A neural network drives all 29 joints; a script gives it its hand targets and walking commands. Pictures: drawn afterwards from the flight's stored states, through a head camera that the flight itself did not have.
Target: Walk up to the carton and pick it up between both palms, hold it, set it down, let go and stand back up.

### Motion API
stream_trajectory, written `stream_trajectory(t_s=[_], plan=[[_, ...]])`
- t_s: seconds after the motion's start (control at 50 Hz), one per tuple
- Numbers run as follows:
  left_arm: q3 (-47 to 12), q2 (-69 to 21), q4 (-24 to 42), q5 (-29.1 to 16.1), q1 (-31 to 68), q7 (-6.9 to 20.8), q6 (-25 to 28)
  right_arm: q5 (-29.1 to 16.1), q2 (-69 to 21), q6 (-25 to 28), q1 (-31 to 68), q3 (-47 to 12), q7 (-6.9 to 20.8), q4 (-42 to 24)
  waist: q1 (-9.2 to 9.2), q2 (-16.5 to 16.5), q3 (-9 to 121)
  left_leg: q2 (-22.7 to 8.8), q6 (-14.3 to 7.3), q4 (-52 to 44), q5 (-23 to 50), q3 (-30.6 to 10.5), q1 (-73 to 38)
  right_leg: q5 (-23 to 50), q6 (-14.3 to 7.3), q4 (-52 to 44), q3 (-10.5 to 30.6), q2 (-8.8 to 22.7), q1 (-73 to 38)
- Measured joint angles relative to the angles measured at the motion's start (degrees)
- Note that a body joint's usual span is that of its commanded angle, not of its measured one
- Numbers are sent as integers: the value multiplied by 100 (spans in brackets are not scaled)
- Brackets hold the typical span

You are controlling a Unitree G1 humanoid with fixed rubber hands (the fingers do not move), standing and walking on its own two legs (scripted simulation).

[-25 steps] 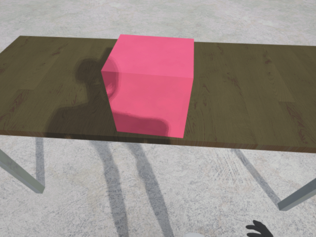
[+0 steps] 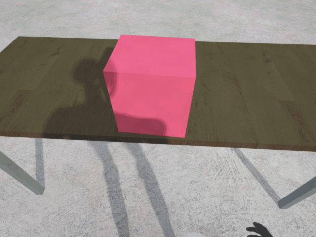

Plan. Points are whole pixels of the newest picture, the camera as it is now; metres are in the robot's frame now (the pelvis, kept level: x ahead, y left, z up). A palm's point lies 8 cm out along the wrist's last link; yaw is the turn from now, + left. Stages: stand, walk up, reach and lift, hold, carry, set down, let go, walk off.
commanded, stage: walk up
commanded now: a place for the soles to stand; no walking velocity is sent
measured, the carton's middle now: (154, 88) +0.52 +0.01 +0.09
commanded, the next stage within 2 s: reach and lift in 1.04 s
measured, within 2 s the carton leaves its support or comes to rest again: neither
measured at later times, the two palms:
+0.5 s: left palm out of the picture +0.08 +0.30 -0.09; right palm out of the picture +0.10 -0.29 -0.11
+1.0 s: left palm out of the picture +0.07 +0.32 -0.09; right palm out of the picture +0.09 -0.28 -0.11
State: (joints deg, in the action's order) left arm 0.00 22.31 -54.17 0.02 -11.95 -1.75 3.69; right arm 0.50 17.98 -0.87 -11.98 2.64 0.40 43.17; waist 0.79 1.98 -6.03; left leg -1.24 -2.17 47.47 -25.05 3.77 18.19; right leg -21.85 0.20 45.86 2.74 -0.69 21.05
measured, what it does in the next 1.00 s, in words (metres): stands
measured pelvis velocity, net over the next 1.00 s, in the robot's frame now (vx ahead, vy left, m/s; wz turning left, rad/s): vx -0.01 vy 0.00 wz -0.02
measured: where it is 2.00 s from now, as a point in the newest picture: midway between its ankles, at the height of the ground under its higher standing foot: outside the picture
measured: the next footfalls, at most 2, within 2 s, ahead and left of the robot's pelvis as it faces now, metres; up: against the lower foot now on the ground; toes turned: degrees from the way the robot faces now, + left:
none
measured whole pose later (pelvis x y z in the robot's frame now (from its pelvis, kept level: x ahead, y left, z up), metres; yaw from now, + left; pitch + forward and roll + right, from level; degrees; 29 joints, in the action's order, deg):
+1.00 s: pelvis -0.01 +0.00 +0.00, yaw -1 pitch -5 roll -1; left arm 0.0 22.3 -54.8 0.0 -12.0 -1.8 3.8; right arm 0.5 18.4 -1.1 -12.6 2.7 0.5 43.2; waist 0.8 3.0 -5.8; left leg -1.0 -2.2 47.1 -24.4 3.4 18.2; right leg -19.7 0.7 45.3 3.1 -0.2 21.5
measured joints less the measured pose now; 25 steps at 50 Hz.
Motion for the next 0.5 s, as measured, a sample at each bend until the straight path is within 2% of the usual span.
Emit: stream_trajectory(t_s=[0.1, 0.36, 0.5], plan=[[0, -4, -13, 0, -1, 5, 4, 0, 0, -1, 4, 0, 0, 0, -13, 15, 2, -27, 0, 3, -3, 15, 0, 242, 21, -28, -3, -12, 15], [0, 0, -31, 0, 0, -3, 17, 3, 13, -4, -31, 0, 2, 0, 7, 64, 5, -4, 0, -46, 41, -2, 0, 39, 35, -7, 10, 10, 47], [0, -6, -48, 0, -2, 4, 21, 4, 19, -27, 14, 0, 2, 1, -11, 99, 6, -13, -1, 38, -95, -49, 0, 200, 36, -31, 10, -9, 36]])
